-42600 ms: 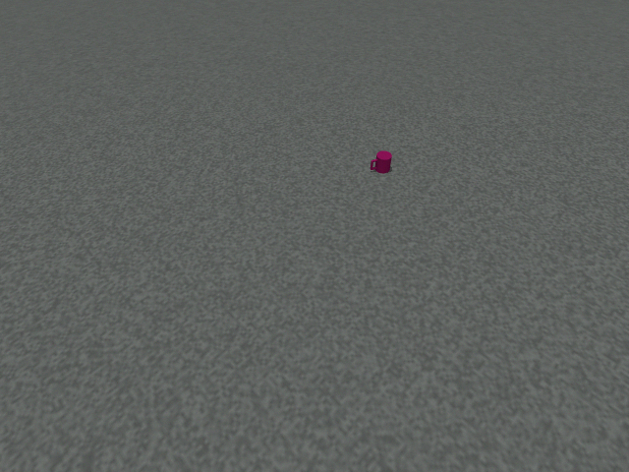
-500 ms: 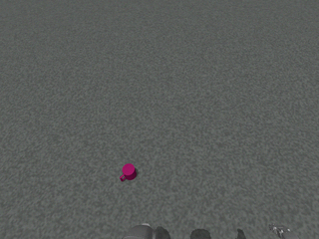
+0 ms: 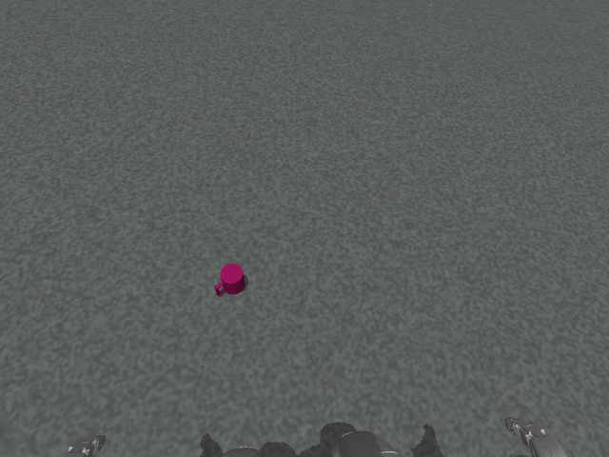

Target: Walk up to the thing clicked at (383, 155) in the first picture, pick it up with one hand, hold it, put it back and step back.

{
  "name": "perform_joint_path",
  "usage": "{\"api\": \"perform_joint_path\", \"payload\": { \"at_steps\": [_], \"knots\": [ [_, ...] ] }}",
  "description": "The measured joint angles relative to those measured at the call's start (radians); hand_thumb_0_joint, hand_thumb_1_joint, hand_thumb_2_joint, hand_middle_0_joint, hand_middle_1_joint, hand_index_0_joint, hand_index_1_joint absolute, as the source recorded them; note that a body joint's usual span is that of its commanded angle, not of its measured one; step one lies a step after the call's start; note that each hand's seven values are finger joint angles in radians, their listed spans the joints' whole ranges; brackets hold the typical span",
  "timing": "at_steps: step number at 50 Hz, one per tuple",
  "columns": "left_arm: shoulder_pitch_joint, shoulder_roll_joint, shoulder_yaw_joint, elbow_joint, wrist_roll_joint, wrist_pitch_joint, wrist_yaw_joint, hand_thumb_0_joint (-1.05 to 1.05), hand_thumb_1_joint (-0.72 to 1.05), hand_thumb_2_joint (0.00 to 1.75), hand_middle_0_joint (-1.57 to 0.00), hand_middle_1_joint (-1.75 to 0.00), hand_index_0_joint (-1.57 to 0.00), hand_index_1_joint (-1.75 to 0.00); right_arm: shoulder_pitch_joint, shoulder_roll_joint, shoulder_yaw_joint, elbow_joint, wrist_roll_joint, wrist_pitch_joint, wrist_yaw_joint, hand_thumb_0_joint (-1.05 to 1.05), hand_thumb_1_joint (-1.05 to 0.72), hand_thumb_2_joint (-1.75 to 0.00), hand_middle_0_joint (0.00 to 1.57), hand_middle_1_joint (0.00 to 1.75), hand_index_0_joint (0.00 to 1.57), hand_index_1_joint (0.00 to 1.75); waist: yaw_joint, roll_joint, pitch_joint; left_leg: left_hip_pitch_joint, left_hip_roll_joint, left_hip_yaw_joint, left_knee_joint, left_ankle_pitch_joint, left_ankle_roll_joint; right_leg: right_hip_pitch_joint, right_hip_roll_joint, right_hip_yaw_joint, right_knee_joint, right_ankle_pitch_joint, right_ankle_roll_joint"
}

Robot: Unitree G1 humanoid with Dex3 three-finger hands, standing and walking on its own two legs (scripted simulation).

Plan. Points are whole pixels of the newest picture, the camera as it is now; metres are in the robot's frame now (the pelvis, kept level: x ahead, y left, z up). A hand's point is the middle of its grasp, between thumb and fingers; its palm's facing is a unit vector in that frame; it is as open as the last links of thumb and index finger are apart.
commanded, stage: step back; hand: left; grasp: from above
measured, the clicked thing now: (229, 282) +0.71 +0.24 -0.72
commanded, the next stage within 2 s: stand in 1.88 s
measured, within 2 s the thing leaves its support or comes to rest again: neither
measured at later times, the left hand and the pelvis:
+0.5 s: hand out of the picture -0.04 +0.22 -0.14, palm faces +0.04 -0.91 -0.41, open 7.4 cm; pelvis -0.17 -0.05 -0.02, yaw +4 degrees
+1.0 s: hand out of the picture -0.30 +0.18 -0.16, palm faces +0.00 -0.92 -0.40, open 7.4 cm; pelvis -0.33 -0.10 -0.01, yaw -1 degrees
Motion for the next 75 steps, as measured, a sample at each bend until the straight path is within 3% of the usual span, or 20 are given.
{"api": "perform_joint_path", "payload": {
  "at_steps": [7,9,12,15,18,23,26,28,31,36,41,45,47,50,52,54,63,65,70,75],
  "knots": [
    [0.017,0.007,0.002,0.032,0.006,-0.015,-0.010,0.01,0.90,0.90,-0.20,-0.30,-0.20,-0.30,-0.052,-0.036,-0.006,-0.053,-0.002,0.008,0.005,0.01,-0.90,-0.90,0.21,0.30,0.21,0.30,0.007,0.022,0.023,-0.110,0.036,0.035,0.098,0.023,-0.034,0.161,-0.085,-0.099,-0.445,0.075,-0.007],
    [0.007,-0.033,-0.004,0.052,0.014,-0.023,-0.014,0.01,0.91,0.90,-0.20,-0.30,-0.20,-0.30,-0.061,-0.067,-0.018,-0.038,0.007,0.024,0.004,0.01,-0.90,-0.90,0.21,0.30,0.21,0.30,-0.012,0.105,0.042,-0.132,0.068,-0.021,0.132,0.025,-0.029,0.179,-0.043,-0.146,-0.476,0.112,-0.018],
    [0.038,-0.052,-0.022,0.037,0.023,-0.021,-0.030,0.01,0.90,0.90,-0.20,-0.30,-0.20,-0.30,-0.027,-0.063,-0.028,-0.002,0.020,0.046,-0.009,0.01,-0.90,-0.90,0.21,0.30,0.21,0.30,0.008,0.088,0.002,-0.187,-0.035,-0.070,0.325,-0.222,-0.019,0.138,-0.078,-0.134,-0.453,0.125,-0.036],
    [0.052,-0.065,-0.025,0.030,0.025,-0.014,-0.024,0.01,0.90,0.90,-0.20,-0.30,-0.20,-0.30,0.016,-0.065,-0.021,0.018,0.028,0.044,-0.007,0.01,-0.90,-0.90,0.21,0.30,0.21,0.30,0.017,0.067,-0.029,-0.196,-0.117,-0.093,0.517,-0.249,-0.016,0.123,-0.111,-0.119,-0.499,0.176,-0.038],
    [0.036,-0.068,-0.021,0.010,0.028,-0.014,-0.016,0.01,0.90,0.90,-0.20,-0.30,-0.20,-0.30,0.058,-0.066,-0.018,0.026,0.026,0.033,-0.013,0.01,-0.90,-0.90,0.21,0.30,0.21,0.30,0.008,0.074,-0.041,-0.165,-0.136,-0.106,0.573,-0.246,-0.024,0.093,-0.114,-0.141,-0.526,0.218,-0.039],
    [-0.030,-0.049,-0.019,-0.053,0.031,-0.022,0.003,0.01,0.90,0.90,-0.20,-0.30,-0.20,-0.30,0.089,-0.045,-0.011,0.042,0.015,0.030,-0.012,0.01,-0.90,-0.90,0.21,0.30,0.21,0.30,-0.012,0.066,-0.008,-0.035,-0.091,-0.049,0.355,-0.291,-0.032,0.030,-0.116,-0.204,-0.512,0.263,-0.044],
    [-0.072,-0.027,-0.024,-0.080,0.020,-0.018,0.005,0.01,0.90,0.90,-0.20,-0.30,-0.20,-0.30,0.091,-0.024,-0.009,0.044,0.007,0.020,-0.005,0.01,-0.90,-0.90,0.21,0.30,0.21,0.30,-0.023,0.032,0.018,0.056,-0.073,-0.006,0.118,-0.166,-0.005,-0.025,-0.136,-0.231,-0.456,0.270,-0.036],
    [-0.089,-0.011,-0.019,-0.073,0.011,-0.006,0.006,0.01,0.90,0.90,-0.20,-0.30,-0.20,-0.30,0.076,0.007,-0.004,0.052,-0.004,0.018,0.001,0.01,-0.90,-0.90,0.21,0.30,0.21,0.30,-0.005,-0.038,0.047,0.066,-0.105,0.030,0.097,-0.129,0.018,-0.052,-0.152,-0.180,-0.399,0.222,-0.038],
    [-0.069,-0.032,-0.025,-0.039,0.009,0.014,0.007,0.01,0.90,0.90,-0.20,-0.30,-0.20,-0.30,0.079,0.004,0.005,0.045,-0.015,0.018,0.011,0.01,-0.90,-0.90,0.21,0.30,0.21,0.30,-0.032,-0.004,0.022,0.032,-0.061,0.000,0.110,-0.110,0.028,-0.100,-0.044,-0.108,-0.147,-0.009,-0.035],
    [-0.018,-0.025,-0.018,-0.014,0.000,0.014,-0.003,0.01,0.90,0.90,-0.20,-0.30,-0.20,-0.30,0.054,0.000,0.002,0.027,-0.017,0.014,0.000,0.01,-0.90,-0.90,0.21,0.30,0.21,0.30,-0.010,-0.003,-0.022,-0.005,-0.015,0.005,0.029,-0.017,0.014,-0.092,0.023,-0.006,0.134,0.009,-0.023],
    [0.031,0.004,-0.012,0.030,0.006,-0.007,-0.002,0.01,0.90,0.90,-0.20,-0.30,-0.20,-0.30,-0.011,-0.011,-0.007,-0.011,-0.009,0.002,0.004,0.01,-0.90,-0.90,0.21,0.30,0.21,0.30,0.014,-0.013,-0.015,-0.059,0.017,0.033,0.019,0.040,0.007,0.041,-0.043,-0.029,-0.061,0.022,0.010],
    [0.076,0.009,-0.022,0.094,0.006,-0.032,-0.015,0.01,0.90,0.90,-0.20,-0.30,-0.20,-0.30,-0.050,-0.032,-0.009,-0.029,-0.017,0.011,0.021,0.01,-0.90,-0.90,0.21,0.30,0.21,0.30,0.021,0.004,-0.033,-0.109,0.045,0.067,0.070,0.045,0.001,0.186,-0.105,-0.107,-0.407,-0.016,-0.007],
    [0.080,-0.016,-0.020,0.140,0.011,-0.045,-0.018,0.01,0.90,0.90,-0.20,-0.30,-0.20,-0.30,-0.054,-0.057,-0.019,-0.021,-0.016,0.023,0.025,0.01,-0.90,-0.90,0.21,0.30,0.21,0.30,0.008,0.067,-0.033,-0.134,0.072,0.034,0.117,0.021,0.003,0.226,-0.077,-0.147,-0.487,0.060,-0.016],
    [0.126,-0.038,-0.024,0.157,0.030,-0.051,-0.025,0.01,0.90,0.90,-0.20,-0.30,-0.20,-0.30,0.002,-0.059,-0.031,0.024,-0.007,0.046,0.017,0.01,-0.90,-0.90,0.21,0.30,0.21,0.30,0.026,0.085,-0.093,-0.169,0.004,-0.048,0.230,-0.187,-0.009,0.205,-0.087,-0.152,-0.470,0.065,-0.039],
    [0.152,-0.043,-0.025,0.165,0.034,-0.052,-0.022,0.01,0.90,0.90,-0.20,-0.30,-0.20,-0.30,0.033,-0.059,-0.031,0.057,0.002,0.050,0.022,0.01,-0.90,-0.90,0.21,0.30,0.21,0.30,0.051,0.067,-0.122,-0.173,-0.049,-0.072,0.330,-0.197,-0.019,0.196,-0.117,-0.130,-0.482,0.082,-0.049],
    [0.157,-0.054,-0.024,0.174,0.031,-0.058,-0.018,0.01,0.90,0.90,-0.20,-0.30,-0.20,-0.30,0.065,-0.070,-0.033,0.077,0.008,0.041,0.023,0.01,-0.90,-0.90,0.21,0.30,0.21,0.30,0.039,0.087,-0.131,-0.163,-0.069,-0.103,0.378,-0.161,-0.020,0.207,-0.124,-0.145,-0.523,0.116,-0.031],
    [0.107,-0.020,-0.012,0.120,0.024,-0.097,-0.024,0.01,0.90,0.90,-0.20,-0.30,-0.20,-0.30,0.162,-0.039,-0.023,0.168,-0.007,0.013,0.049,0.01,-0.90,-0.90,0.21,0.30,0.21,0.30,0.017,0.092,-0.115,0.018,-0.027,-0.012,0.093,-0.207,-0.027,0.197,-0.143,-0.245,-0.534,0.119,-0.023],
    [0.095,0.000,-0.014,0.117,0.017,-0.092,-0.021,0.01,0.90,0.90,-0.20,-0.30,-0.20,-0.30,0.144,-0.016,-0.025,0.176,-0.009,-0.002,0.049,0.01,-0.90,-0.90,0.21,0.30,0.21,0.30,0.023,0.040,-0.086,0.061,-0.057,0.014,0.013,-0.059,-0.013,0.190,-0.178,-0.225,-0.490,0.097,-0.013],
    [0.077,-0.014,-0.033,0.149,0.007,-0.063,-0.019,0.01,0.90,0.90,-0.20,-0.30,-0.20,-0.30,0.139,-0.005,-0.033,0.131,-0.009,-0.041,0.050,0.01,-0.90,-0.90,0.21,0.30,0.21,0.30,-0.013,0.036,-0.092,0.089,-0.049,0.007,-0.005,-0.068,0.017,0.067,-0.133,-0.175,-0.219,-0.023,-0.056],
    [0.045,-0.012,-0.035,0.132,0.000,-0.088,-0.028,0.01,0.90,0.90,-0.20,-0.30,-0.20,-0.30,0.133,-0.008,-0.026,0.117,-0.003,-0.045,0.043,0.01,-0.90,-0.90,0.21,0.30,0.21,0.30,-0.017,0.025,-0.087,0.122,-0.033,-0.005,-0.041,-0.062,-0.003,0.005,-0.147,-0.181,-0.274,0.057,-0.047]
  ]
}}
